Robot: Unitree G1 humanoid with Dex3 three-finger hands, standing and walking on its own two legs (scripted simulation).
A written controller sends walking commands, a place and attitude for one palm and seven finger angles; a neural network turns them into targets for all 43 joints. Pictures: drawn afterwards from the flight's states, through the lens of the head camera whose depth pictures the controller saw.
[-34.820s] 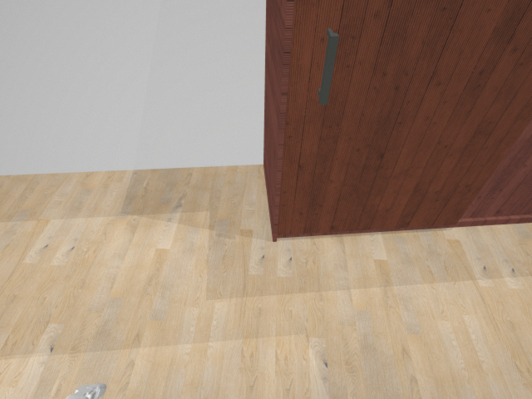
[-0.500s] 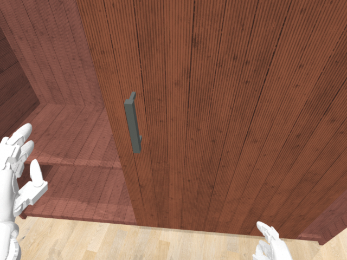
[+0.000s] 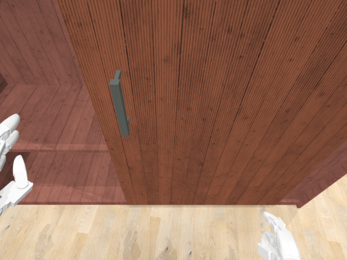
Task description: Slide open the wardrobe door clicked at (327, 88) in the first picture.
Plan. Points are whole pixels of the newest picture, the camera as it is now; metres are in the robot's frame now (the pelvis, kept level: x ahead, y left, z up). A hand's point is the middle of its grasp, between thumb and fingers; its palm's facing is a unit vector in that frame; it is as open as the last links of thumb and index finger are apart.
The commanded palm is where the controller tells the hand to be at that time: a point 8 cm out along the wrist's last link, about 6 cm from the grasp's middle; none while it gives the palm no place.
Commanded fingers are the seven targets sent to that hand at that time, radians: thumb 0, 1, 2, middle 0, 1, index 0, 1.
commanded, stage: step back with the hand held close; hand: left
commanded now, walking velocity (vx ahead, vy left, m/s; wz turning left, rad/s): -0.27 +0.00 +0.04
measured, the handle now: (122, 105) +0.47 +0.18 +0.08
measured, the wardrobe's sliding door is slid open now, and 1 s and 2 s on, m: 0.69 0.69 0.69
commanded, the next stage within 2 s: stop stepping back and stand still in 0.82 s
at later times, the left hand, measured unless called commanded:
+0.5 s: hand out of the picture +0.09 +0.29 +0.17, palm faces +0.55 -0.72 -0.43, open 7.4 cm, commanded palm +0.04 +0.32 +0.18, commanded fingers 0.00 0.90 0.90 -0.20 -0.30 -0.20 -0.30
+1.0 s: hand out of the picture +0.05 +0.28 +0.18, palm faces +0.45 -0.82 -0.35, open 7.5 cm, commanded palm -0.02 +0.31 +0.18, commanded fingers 0.00 0.90 0.90 -0.20 -0.30 -0.20 -0.30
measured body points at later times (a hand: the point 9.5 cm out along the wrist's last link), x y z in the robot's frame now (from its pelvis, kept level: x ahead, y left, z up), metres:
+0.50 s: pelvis -0.07 +0.01 -0.02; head -0.07 +0.04 +0.43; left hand +0.06 +0.33 +0.19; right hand +0.12 -0.21 -0.08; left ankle +0.03 +0.08 -0.73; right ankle +0.03 -0.12 -0.74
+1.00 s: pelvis -0.16 +0.01 -0.01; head -0.15 +0.06 +0.44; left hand +0.02 +0.32 +0.19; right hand +0.03 -0.21 -0.06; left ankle -0.14 +0.10 -0.74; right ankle -0.21 -0.12 -0.73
